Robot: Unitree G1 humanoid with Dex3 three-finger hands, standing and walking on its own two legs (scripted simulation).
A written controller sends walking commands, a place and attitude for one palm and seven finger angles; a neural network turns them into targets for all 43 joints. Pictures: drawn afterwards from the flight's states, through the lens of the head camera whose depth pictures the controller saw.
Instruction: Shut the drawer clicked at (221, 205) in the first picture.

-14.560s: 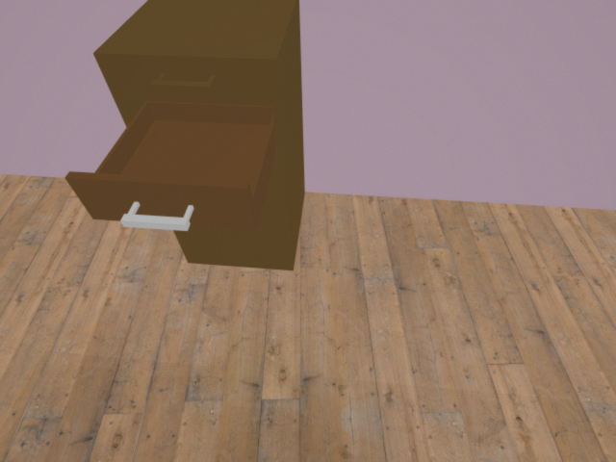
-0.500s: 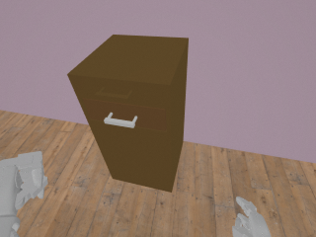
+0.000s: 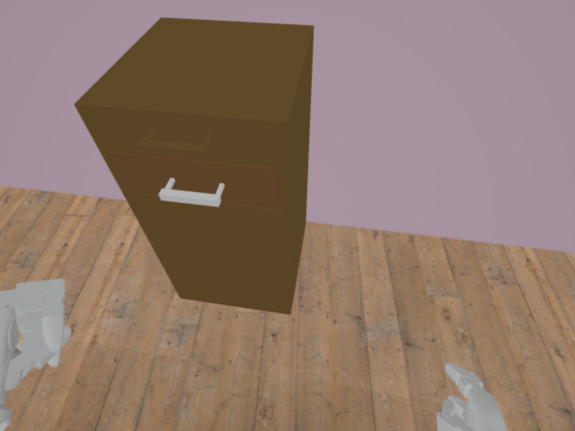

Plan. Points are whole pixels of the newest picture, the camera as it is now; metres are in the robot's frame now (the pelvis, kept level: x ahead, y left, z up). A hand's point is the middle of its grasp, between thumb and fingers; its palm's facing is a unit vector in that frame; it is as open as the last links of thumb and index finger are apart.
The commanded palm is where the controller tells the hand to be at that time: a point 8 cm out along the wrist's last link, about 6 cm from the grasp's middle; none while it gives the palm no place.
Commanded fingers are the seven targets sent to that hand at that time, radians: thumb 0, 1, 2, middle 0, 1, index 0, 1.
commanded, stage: step back with the hand held close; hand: left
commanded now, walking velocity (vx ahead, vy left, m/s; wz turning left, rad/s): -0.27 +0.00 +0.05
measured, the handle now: (193, 191) +0.62 +0.25 -0.10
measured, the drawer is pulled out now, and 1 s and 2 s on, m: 0.00 0.00 0.00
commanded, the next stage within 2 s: stop stepping back and stand still in 1.06 s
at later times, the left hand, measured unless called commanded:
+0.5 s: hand out of the picture +0.12 +0.26 +0.16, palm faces +0.39 -0.78 -0.49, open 3.3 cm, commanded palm +0.05 +0.30 +0.18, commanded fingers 0.00 0.90 0.90 -1.40 -1.60 -1.40 -1.60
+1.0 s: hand out of the picture +0.05 +0.29 +0.18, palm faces +0.39 -0.83 -0.39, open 3.3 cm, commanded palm -0.01 +0.32 +0.18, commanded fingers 0.00 0.90 0.90 -1.40 -1.60 -1.40 -1.60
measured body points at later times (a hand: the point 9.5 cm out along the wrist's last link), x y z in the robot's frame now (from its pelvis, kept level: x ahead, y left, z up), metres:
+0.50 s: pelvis -0.07 +0.02 -0.02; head -0.05 +0.03 +0.43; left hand +0.09 +0.30 +0.18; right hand +0.11 -0.21 -0.09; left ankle +0.01 +0.07 -0.74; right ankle -0.01 -0.09 -0.74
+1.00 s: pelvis -0.14 +0.03 +0.00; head -0.09 +0.10 +0.44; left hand +0.03 +0.33 +0.20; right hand +0.05 -0.18 -0.07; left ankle +0.01 +0.08 -0.74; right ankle -0.34 -0.13 -0.65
